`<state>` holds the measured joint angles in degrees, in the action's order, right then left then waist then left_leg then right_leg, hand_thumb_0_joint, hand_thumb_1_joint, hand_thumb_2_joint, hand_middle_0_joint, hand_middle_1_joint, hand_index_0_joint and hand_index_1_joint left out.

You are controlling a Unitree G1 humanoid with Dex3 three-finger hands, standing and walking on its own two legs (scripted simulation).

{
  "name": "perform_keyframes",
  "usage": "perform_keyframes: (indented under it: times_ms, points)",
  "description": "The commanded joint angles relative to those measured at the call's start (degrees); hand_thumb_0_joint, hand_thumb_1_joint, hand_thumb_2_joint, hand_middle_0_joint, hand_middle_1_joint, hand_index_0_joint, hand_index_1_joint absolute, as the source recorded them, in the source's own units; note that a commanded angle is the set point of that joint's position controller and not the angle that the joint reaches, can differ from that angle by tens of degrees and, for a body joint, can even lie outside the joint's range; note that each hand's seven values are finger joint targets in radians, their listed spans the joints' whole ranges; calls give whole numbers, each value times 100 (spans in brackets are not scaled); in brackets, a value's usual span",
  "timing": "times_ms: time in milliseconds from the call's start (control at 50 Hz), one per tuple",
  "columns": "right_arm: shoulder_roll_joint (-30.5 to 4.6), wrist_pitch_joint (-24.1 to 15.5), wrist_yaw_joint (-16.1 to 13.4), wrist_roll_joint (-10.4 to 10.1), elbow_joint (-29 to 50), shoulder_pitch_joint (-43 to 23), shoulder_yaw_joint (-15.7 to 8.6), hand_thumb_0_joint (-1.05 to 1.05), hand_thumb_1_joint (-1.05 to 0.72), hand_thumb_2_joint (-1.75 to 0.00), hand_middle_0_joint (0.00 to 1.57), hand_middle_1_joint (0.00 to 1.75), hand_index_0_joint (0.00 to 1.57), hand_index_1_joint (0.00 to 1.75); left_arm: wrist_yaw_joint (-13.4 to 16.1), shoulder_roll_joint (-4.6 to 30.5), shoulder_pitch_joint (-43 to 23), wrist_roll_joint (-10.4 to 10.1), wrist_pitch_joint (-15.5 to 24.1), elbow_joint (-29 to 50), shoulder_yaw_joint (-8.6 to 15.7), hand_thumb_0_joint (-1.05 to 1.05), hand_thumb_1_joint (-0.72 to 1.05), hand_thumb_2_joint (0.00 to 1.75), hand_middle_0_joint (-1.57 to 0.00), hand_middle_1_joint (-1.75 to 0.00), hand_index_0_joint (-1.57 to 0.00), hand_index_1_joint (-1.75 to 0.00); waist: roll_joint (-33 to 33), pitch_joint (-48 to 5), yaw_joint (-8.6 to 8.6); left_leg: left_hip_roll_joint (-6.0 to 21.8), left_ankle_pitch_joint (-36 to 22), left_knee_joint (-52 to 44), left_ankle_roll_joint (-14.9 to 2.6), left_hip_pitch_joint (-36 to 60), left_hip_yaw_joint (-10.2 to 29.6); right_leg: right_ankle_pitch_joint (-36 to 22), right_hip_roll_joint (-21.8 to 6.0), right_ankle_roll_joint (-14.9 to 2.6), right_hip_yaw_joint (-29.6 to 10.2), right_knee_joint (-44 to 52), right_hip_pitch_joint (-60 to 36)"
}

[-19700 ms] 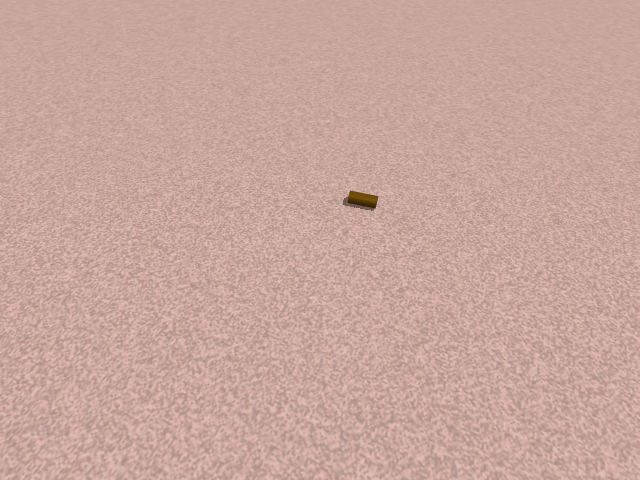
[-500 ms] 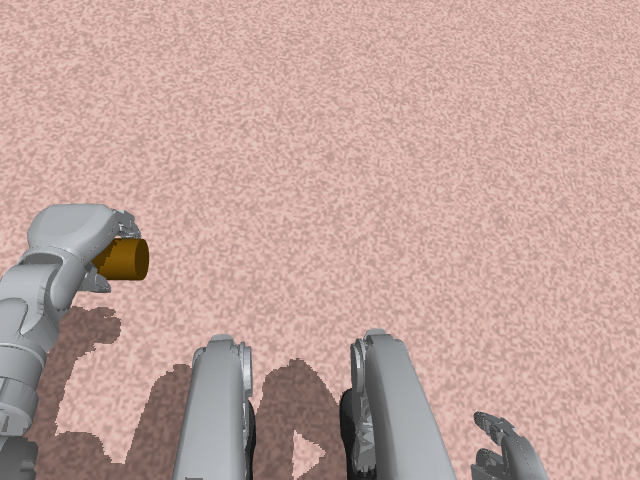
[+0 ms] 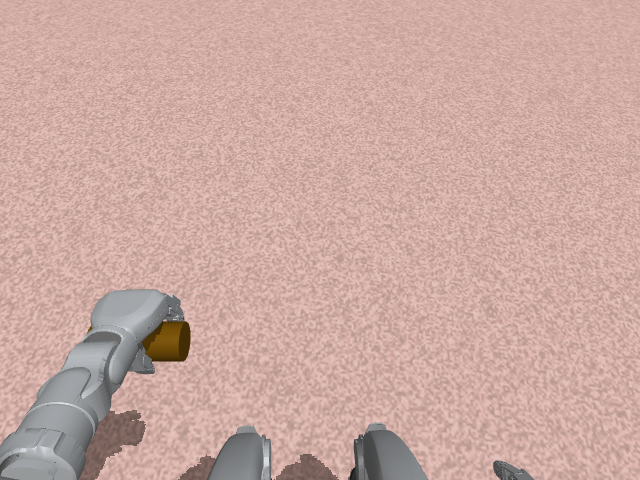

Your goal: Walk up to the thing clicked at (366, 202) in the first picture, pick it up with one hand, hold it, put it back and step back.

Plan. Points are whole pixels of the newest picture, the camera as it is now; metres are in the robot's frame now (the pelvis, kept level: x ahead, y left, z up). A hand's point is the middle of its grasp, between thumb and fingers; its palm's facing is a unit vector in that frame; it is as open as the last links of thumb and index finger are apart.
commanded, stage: lift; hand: left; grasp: from above
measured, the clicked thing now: (140, 341) +0.34 +0.25 -0.11
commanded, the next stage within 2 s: hold in 0.34 s
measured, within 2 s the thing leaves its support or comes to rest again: neither
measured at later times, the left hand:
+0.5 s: hand (138, 308) +0.34 +0.22 -0.02, palm faces -0.50 -0.06 -0.86, open 8.5 cm
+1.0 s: hand (135, 292) +0.35 +0.22 +0.02, palm faces -0.50 -0.03 -0.87, open 8.5 cm
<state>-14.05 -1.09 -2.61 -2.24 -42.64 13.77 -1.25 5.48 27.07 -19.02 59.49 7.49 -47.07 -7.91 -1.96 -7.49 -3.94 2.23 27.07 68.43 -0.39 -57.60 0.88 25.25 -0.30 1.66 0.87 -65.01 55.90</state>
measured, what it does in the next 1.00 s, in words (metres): rises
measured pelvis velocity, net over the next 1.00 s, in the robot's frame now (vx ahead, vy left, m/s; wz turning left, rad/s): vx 0.05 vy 0.00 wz -0.01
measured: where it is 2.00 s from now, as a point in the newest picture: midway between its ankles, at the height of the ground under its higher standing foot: outside the picture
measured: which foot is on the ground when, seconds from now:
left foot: down 0.00-1.00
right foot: down 0.00-1.00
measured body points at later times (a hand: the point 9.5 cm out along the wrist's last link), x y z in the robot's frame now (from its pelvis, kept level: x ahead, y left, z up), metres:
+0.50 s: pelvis +0.04 +0.00 +0.06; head +0.09 +0.00 +0.51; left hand +0.37 +0.23 +0.03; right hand +0.13 -0.27 -0.06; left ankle +0.06 +0.11 -0.64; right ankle +0.06 -0.14 -0.64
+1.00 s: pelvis +0.05 +0.00 +0.08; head +0.08 -0.01 +0.53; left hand +0.37 +0.22 +0.07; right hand +0.16 -0.27 -0.04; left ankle +0.06 +0.11 -0.64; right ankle +0.06 -0.14 -0.64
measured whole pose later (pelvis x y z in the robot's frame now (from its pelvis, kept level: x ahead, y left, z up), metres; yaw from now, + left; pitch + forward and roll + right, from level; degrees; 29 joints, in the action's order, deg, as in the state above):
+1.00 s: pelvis +0.05 +0.00 +0.08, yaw -1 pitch +6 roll +0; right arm -14.5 3.1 -2.6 -2.8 -40.9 12.8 -2.9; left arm -0.4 24.1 -14.4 58.9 5.1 -40.8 -10.5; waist -1.7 -3.0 -1.3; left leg 1.4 18.7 37.7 0.0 -24.7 -2.0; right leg 17.7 -1.0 1.4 -1.2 -36.9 25.0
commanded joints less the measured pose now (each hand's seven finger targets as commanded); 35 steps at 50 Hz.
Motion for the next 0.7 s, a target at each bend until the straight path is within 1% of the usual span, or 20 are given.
perform_keyframes:
  times_ms: [0,20,40,80,100,120,140,160,180,300,360,380,420,460,520,560,580,600,640,680]
  points:
    - [-890,-216,-53,18,468,226,-310,0,-90,-90,20,30,20,30,482,1244,-1932,31,-101,859,493,0,73,57,-106,-48,-108,-47,-340,-1810,-31,-170,-660,-1622,18,2022,95,-567,245,-263,-4,1362,-1208]
    - [-900,-218,-51,11,485,206,-329,0,-90,-90,20,30,20,30,512,1336,-2169,18,-104,1096,530,0,72,57,-106,-47,-107,-46,-397,-1877,27,-196,-782,-1686,18,2131,62,-665,240,-251,-16,1470,-1366]
    - [-914,-205,-50,12,475,237,-348,0,-90,-90,20,30,20,30,528,1436,-2103,33,-149,1053,621,0,72,59,-106,-49,-107,-48,-409,-1936,79,-209,-898,-1744,16,2258,25,-764,241,-258,-48,1559,-1513]
    - [-866,-187,-30,14,474,215,-326,0,-90,-90,20,30,20,30,528,1219,-2017,-7,-230,976,471,0,71,61,-106,-49,-107,-48,-300,-1776,39,-232,-972,-1888,8,2366,5,-854,225,-240,-73,1757,-1685]
    - [-893,-183,-23,0,515,203,-340,0,-90,-90,20,30,20,30,517,1218,-2124,-37,-254,1077,455,0,72,60,-107,-49,-108,-48,-257,-1728,29,-237,-920,-1994,3,2452,-9,-804,218,-236,-68,1861,-1783]
    - [-880,-171,-26,-5,480,210,-339,0,-90,-90,20,30,20,30,516,1278,-1913,-13,-306,941,498,0,72,59,-107,-49,-108,-48,-222,-1659,91,-254,-1012,-2045,2,2473,-21,-885,219,-232,-101,1957,-1884]
    - [-891,-160,-18,-1,520,181,-350,0,-90,-90,20,30,20,30,497,1190,-1841,-56,-332,922,466,0,70,59,-106,-46,-107,-46,-180,-1639,77,-256,-966,-2140,4,2568,-41,-844,206,-227,-83,2047,-1945]
    - [-860,-163,-15,1,490,194,-343,0,-90,-90,20,30,20,30,456,1095,-1910,-69,-340,983,395,0,71,58,-106,-47,-107,-46,-240,-1632,58,-241,-1056,-2207,26,2657,-10,-917,221,-237,-88,2052,-1991]
    - [-869,-155,-16,-1,526,172,-369,0,-90,-90,20,30,20,30,439,1130,-1906,-60,-346,1080,396,0,71,57,-106,-47,-107,-46,-309,-1718,115,-251,-1157,-2279,30,2827,-35,-1008,207,-235,-83,2137,-2143]
    - [-860,-108,-44,-13,562,160,-386,0,-89,-90,20,30,20,30,254,1019,-1714,-151,-345,1092,337,0,70,58,-105,-47,-106,-46,-168,-1508,107,-236,-1560,-2635,40,3241,-48,-1321,219,-238,-71,2485,-2470]
    - [-882,-81,-46,-14,578,157,-413,0,-89,-90,20,30,20,30,190,1064,-1730,-155,-312,1178,371,0,72,59,-105,-49,-107,-47,-200,-1574,118,-236,-1895,-2742,53,3526,-73,-1593,211,-240,-68,2588,-2658]
    - [-873,-72,-51,-12,589,149,-409,0,-89,-89,20,30,20,30,177,1061,-1846,-146,-288,1304,347,0,71,60,-105,-49,-106,-47,-204,-1571,111,-235,-1943,-2788,53,3582,-68,-1625,219,-233,-72,2639,-2758]
    - [-861,-63,-50,-8,563,135,-407,0,-89,-89,20,30,20,30,186,1030,-1710,-144,-271,1226,371,0,72,62,-105,-51,-107,-49,-157,-1447,119,-248,-1970,-2874,54,3608,-83,-1656,213,-232,-67,2712,-2807]
    - [-884,-45,-39,-6,569,158,-423,0,-89,-89,20,30,20,30,180,986,-1768,-133,-256,1290,346,0,74,56,-106,-49,-108,-46,-188,-1498,112,-242,-2171,-2926,68,3747,-88,-1809,212,-240,-59,2740,-2876]
    - [-883,-15,-46,-12,563,102,-444,0,-89,-89,20,30,20,30,133,1093,-1855,-54,-219,1413,379,0,73,58,-105,-49,-108,-46,-306,-1472,164,-241,-2364,-3024,84,3938,-103,-1942,226,-245,-61,2822,-2944]
    - [-876,-3,-40,-19,597,68,-431,0,-89,-89,20,30,20,30,96,1045,-1797,-63,-203,1364,337,0,75,58,-108,-47,-110,-45,-162,-1321,153,-258,-2247,-3115,63,3877,-100,-1877,219,-238,-63,2907,-3048]
    - [-892,1,-41,-29,614,47,-446,0,-89,-89,20,30,20,30,72,1082,-1829,-91,-178,1467,371,0,75,58,-108,-46,-110,-44,-237,-1443,173,-270,-2309,-3141,71,4000,-120,-1923,208,-236,-79,2931,-3139]
    - [-904,16,-39,-27,627,29,-453,0,-89,-89,20,30,20,30,36,1102,-1607,-88,-185,1307,405,0,75,60,-108,-47,-110,-45,-185,-1393,208,-264,-2395,-3163,78,4055,-122,-1968,210,-238,-59,2955,-3144]
    - [-890,42,-48,-24,639,8,-447,0,-89,-89,20,30,20,30,-39,1009,-1685,-84,-172,1416,303,0,75,59,-107,-46,-109,-44,-147,-1440,153,-257,-2633,-3150,61,4144,-129,-2205,223,-225,-78,2979,-3234]
    - [-894,69,-49,-24,638,11,-455,0,-89,-89,20,30,20,30,-65,1026,-1608,-91,-184,1478,356,0,76,58,-109,-45,-111,-43,-102,-1384,196,-269,-2723,-3191,50,4167,-160,-2308,214,-225,-87,3017,-3305]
